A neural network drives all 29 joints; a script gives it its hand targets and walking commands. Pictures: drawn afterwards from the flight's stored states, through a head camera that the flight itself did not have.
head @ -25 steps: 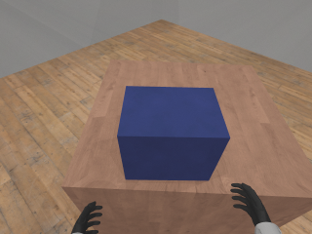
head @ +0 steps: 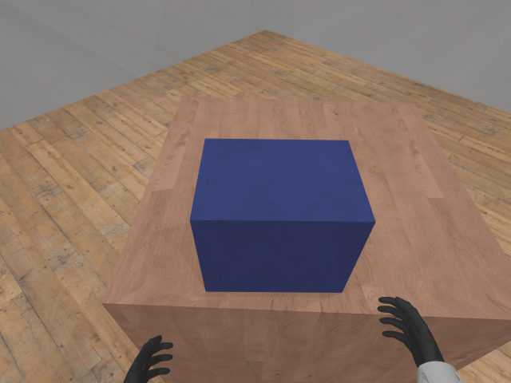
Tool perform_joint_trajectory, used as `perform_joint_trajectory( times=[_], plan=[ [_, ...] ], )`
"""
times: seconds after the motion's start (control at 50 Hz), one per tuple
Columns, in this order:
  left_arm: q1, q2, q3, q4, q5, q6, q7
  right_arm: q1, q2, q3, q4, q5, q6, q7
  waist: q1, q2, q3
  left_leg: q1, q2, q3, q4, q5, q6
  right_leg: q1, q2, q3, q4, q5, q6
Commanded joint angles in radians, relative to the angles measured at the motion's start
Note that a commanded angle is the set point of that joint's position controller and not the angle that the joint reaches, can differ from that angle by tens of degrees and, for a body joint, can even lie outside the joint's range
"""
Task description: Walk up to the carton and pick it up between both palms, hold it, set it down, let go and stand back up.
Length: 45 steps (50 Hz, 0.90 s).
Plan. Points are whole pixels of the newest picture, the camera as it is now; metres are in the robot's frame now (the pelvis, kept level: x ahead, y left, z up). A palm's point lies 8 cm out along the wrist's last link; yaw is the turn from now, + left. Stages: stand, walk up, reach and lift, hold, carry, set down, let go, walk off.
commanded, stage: let go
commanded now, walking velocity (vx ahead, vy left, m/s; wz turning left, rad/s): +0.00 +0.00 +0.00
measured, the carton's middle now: (275, 217) +0.41 -0.02 +0.02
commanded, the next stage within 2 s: stand in 0.24 s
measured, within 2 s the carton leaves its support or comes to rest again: neither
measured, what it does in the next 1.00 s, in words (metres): stands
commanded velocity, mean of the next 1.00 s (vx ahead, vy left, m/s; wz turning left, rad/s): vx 0.00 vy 0.00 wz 0.00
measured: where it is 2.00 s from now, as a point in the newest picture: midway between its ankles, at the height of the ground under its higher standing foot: outside the picture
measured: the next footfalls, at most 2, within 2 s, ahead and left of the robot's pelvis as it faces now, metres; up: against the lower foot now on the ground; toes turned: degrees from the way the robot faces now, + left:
none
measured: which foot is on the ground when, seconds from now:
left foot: down 0.00-1.00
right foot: down 0.00-1.00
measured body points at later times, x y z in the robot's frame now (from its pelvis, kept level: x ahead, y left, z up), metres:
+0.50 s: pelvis -0.01 +0.01 -0.01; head -0.03 +0.00 +0.44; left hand +0.11 +0.30 -0.09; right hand +0.20 -0.23 -0.03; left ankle -0.06 +0.12 -0.74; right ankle +0.05 -0.12 -0.74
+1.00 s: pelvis -0.03 +0.02 -0.01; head -0.03 +0.02 +0.44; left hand +0.06 +0.32 -0.11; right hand +0.20 -0.23 -0.03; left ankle -0.06 +0.12 -0.74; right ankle +0.05 -0.12 -0.74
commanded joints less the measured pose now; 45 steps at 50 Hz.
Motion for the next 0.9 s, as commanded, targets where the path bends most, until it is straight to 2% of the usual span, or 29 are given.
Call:
perform_joint_trajectory(
  times=[0.0, 0.04, 0.06, 0.14, 0.16, 0.22, 0.24, 0.26, 0.28, 0.3, 0.34, 0.38, 0.4, 0.44, 0.46, 0.48, 0.5, 0.52, 0.54, 0.58, 0.64, 0.66, 0.7, 0.76, 0.78, 0.8, 0.84, 0.86, 0.88],
  plan=[
    [-0.084, 0.085, 0.029, -0.156, 0.000, -0.038, -0.001, 0.008, -0.077, 0.007, 0.044, -0.023, 0.091, 0.000, 0.014, 0.114, 0.007, -0.528, 0.006, 0.031, -0.185, 0.089, -0.004, 0.320, -0.010, 0.045, 0.001, 0.021, -0.025],
    [-0.075, 0.064, -0.001, -0.140, 0.001, -0.032, 0.020, 0.032, -0.097, -0.004, 0.095, -0.027, 0.107, 0.018, 0.005, 0.185, -0.004, -0.560, 0.022, 0.028, -0.219, 0.065, 0.000, 0.354, 0.014, 0.046, 0.020, 0.014, -0.035],
    [-0.077, 0.077, 0.020, -0.121, 0.008, -0.036, 0.014, 0.017, -0.106, 0.000, 0.068, -0.044, 0.097, 0.009, 0.002, 0.135, 0.014, -0.539, 0.015, 0.032, -0.196, 0.107, -0.003, 0.329, 0.009, 0.045, 0.016, 0.044, -0.031],
    [-0.062, 0.071, 0.029, -0.149, 0.005, -0.039, 0.013, 0.014, -0.088, 0.003, 0.088, -0.005, 0.082, 0.005, 0.001, 0.133, -0.011, -0.468, 0.007, 0.015, -0.159, 0.219, -0.013, 0.292, 0.001, 0.039, -0.004, 0.109, -0.035],
    [-0.069, 0.084, 0.025, -0.145, -0.008, -0.043, 0.005, 0.026, -0.107, 0.002, 0.059, -0.017, 0.073, -0.002, 0.005, 0.085, -0.015, -0.445, -0.005, 0.015, -0.144, 0.228, -0.019, 0.253, -0.005, 0.047, -0.016, 0.113, -0.033],
    [-0.097, 0.083, 0.023, -0.165, 0.009, -0.036, 0.011, 0.016, -0.102, -0.002, 0.093, -0.014, 0.070, 0.002, -0.008, 0.116, -0.030, -0.419, -0.007, 0.024, -0.147, 0.210, -0.024, 0.243, 0.000, 0.035, -0.026, 0.078, -0.033],
    [0.042, 0.331, 0.082, -0.041, -0.101, -0.122, 0.011, -0.014, -0.302, -0.007, 0.039, -0.035, 0.099, -0.036, 0.071, 0.231, -0.094, -0.394, 0.006, -0.072, -0.065, 0.240, 0.002, 0.006, -0.126, 0.087, 0.023, 0.215, -0.017],
    [0.049, 0.334, 0.081, 0.033, -0.072, -0.156, 0.003, 0.038, -0.292, -0.024, 0.009, -0.021, 0.121, -0.040, 0.043, 0.221, -0.153, -0.333, 0.039, -0.073, -0.045, 0.259, 0.016, 0.012, -0.134, 0.106, 0.050, 0.255, -0.033],
    [-0.005, 0.347, 0.082, 0.044, -0.069, -0.179, -0.007, -0.015, -0.294, -0.030, -0.021, -0.019, 0.139, -0.045, 0.028, 0.131, -0.182, -0.339, 0.030, -0.081, -0.008, 0.276, 0.018, 0.020, -0.126, 0.087, 0.061, 0.350, -0.020],
    [0.052, 0.297, 0.065, 0.092, -0.061, -0.180, -0.006, -0.027, -0.269, -0.024, -0.053, -0.021, 0.137, -0.033, 0.050, 0.160, -0.243, -0.290, 0.024, -0.073, -0.007, 0.208, 0.024, -0.005, -0.123, 0.091, 0.062, 0.291, -0.021],
    [-0.062, 0.286, 0.060, 0.085, -0.048, -0.197, -0.020, 0.070, -0.302, -0.023, -0.032, -0.017, 0.144, -0.028, 0.021, 0.066, -0.104, -0.374, 0.031, -0.096, -0.028, 0.169, 0.020, -0.091, -0.114, 0.093, 0.058, 0.213, -0.044],
    [-0.066, 0.281, 0.053, 0.106, -0.064, -0.202, -0.034, 0.015, -0.333, -0.032, -0.063, -0.030, 0.140, -0.035, 0.034, 0.114, -0.135, -0.396, 0.037, -0.106, 0.000, 0.119, 0.047, -0.105, -0.122, 0.106, 0.038, 0.137, -0.039],
    [-0.053, 0.294, 0.052, 0.122, -0.062, -0.205, -0.040, 0.052, -0.286, -0.026, -0.066, -0.013, 0.136, -0.029, 0.014, 0.141, -0.146, -0.357, 0.043, -0.094, -0.019, 0.115, 0.043, -0.158, -0.126, 0.096, 0.053, 0.075, -0.033],
    [-0.059, 0.310, 0.056, 0.136, -0.060, -0.223, -0.049, -0.005, -0.335, -0.042, -0.084, -0.020, 0.132, -0.038, 0.043, 0.106, -0.117, -0.417, 0.057, -0.124, -0.009, 0.112, 0.043, -0.133, -0.107, 0.084, 0.041, 0.064, -0.019],
    [-0.067, 0.329, 0.057, 0.142, -0.056, -0.222, -0.042, 0.051, -0.321, -0.030, -0.083, -0.006, 0.127, -0.028, 0.026, 0.079, -0.143, -0.407, 0.042, -0.126, -0.025, 0.106, 0.032, -0.125, -0.106, 0.080, 0.060, 0.103, -0.026],
    [-0.083, 0.323, 0.058, 0.149, -0.051, -0.222, -0.048, 0.054, -0.342, -0.039, -0.086, -0.016, 0.132, -0.034, 0.025, 0.156, -0.096, -0.438, 0.040, -0.112, -0.016, 0.105, 0.041, -0.124, -0.115, 0.086, 0.051, 0.083, -0.027],
    [-0.055, 0.323, 0.053, 0.157, -0.054, -0.210, -0.045, 0.051, -0.328, -0.040, -0.082, -0.017, 0.138, -0.031, 0.034, 0.115, -0.106, -0.414, 0.047, -0.121, -0.031, 0.064, 0.045, -0.173, -0.108, 0.074, 0.055, 0.041, -0.027],
    [-0.112, 0.334, 0.054, 0.148, -0.059, -0.213, -0.048, 0.066, -0.342, -0.050, -0.094, -0.009, 0.132, -0.032, 0.000, 0.071, -0.084, -0.416, 0.057, -0.129, -0.035, 0.074, 0.028, -0.195, -0.110, 0.089, 0.041, 0.032, -0.031],
    [-0.055, 0.332, 0.050, 0.170, -0.050, -0.217, -0.044, 0.067, -0.319, -0.046, -0.067, -0.006, 0.142, -0.031, 0.024, 0.115, -0.147, -0.384, 0.035, -0.114, -0.030, 0.051, 0.045, -0.171, -0.115, 0.101, 0.044, 0.008, -0.032],
    [-0.061, 0.348, 0.050, 0.177, -0.058, -0.222, -0.053, 0.034, -0.326, -0.046, -0.078, -0.016, 0.134, -0.023, 0.027, -0.015, -0.182, -0.379, 0.058, -0.158, -0.019, 0.059, 0.055, -0.146, -0.101, 0.047, 0.083, 0.030, -0.021],
    [-0.082, 0.365, 0.045, 0.165, -0.072, -0.211, -0.045, 0.046, -0.345, -0.060, -0.093, -0.016, 0.132, -0.029, -0.001, 0.119, -0.042, -0.489, 0.064, -0.163, -0.092, -0.055, 0.041, -0.203, -0.117, 0.081, 0.049, -0.037, -0.006],
    [-0.060, 0.352, 0.042, 0.194, -0.061, -0.212, -0.046, 0.007, -0.339, -0.055, -0.085, -0.017, 0.135, -0.019, 0.019, 0.155, -0.109, -0.455, 0.069, -0.182, -0.083, -0.107, 0.051, -0.193, -0.105, 0.071, 0.057, -0.034, -0.013],
    [-0.072, 0.397, 0.053, 0.190, -0.061, -0.223, -0.048, 0.014, -0.310, -0.046, -0.070, -0.012, 0.121, -0.011, 0.017, 0.057, -0.119, -0.482, 0.054, -0.191, -0.086, -0.103, 0.059, -0.142, -0.106, 0.064, 0.090, -0.032, 0.002],
    [-0.049, 0.369, 0.045, 0.205, -0.060, -0.229, -0.042, -0.006, -0.360, -0.063, -0.054, -0.013, 0.128, -0.014, 0.040, 0.131, -0.112, -0.455, 0.055, -0.168, -0.066, -0.013, 0.058, -0.162, -0.113, 0.072, 0.044, 0.003, -0.005],
    [-0.064, 0.420, 0.058, 0.206, -0.055, -0.236, -0.035, 0.040, -0.346, -0.054, -0.048, -0.007, 0.124, -0.022, 0.015, 0.108, -0.078, -0.472, 0.060, -0.187, -0.100, 0.006, 0.038, -0.169, -0.121, 0.068, 0.082, 0.010, -0.004],
    [-0.036, 0.403, 0.055, 0.218, -0.061, -0.230, -0.032, 0.025, -0.318, -0.043, -0.036, -0.006, 0.127, -0.018, 0.033, 0.081, -0.066, -0.500, 0.061, -0.197, -0.090, -0.051, 0.057, -0.175, -0.112, 0.092, 0.078, 0.004, -0.005],
    [-0.058, 0.387, 0.041, 0.232, -0.060, -0.232, -0.046, 0.055, -0.348, -0.050, -0.026, 0.001, 0.129, -0.015, 0.006, 0.089, -0.120, -0.472, 0.057, -0.173, -0.083, -0.080, 0.058, -0.133, -0.112, 0.046, 0.073, -0.023, 0.007],
    [-0.039, 0.361, 0.037, 0.216, -0.066, -0.231, -0.048, 0.011, -0.373, -0.061, -0.030, -0.012, 0.132, -0.013, 0.027, 0.135, -0.106, -0.480, 0.059, -0.174, -0.088, -0.117, 0.056, -0.159, -0.112, 0.070, 0.062, -0.043, 0.002],
    [-0.045, 0.380, 0.033, 0.220, -0.070, -0.231, -0.042, 0.003, -0.340, -0.055, -0.049, -0.009, 0.126, -0.018, 0.007, 0.082, -0.099, -0.447, 0.055, -0.181, -0.088, -0.032, 0.044, -0.169, -0.119, 0.076, 0.059, -0.005, 0.005]
  ],
)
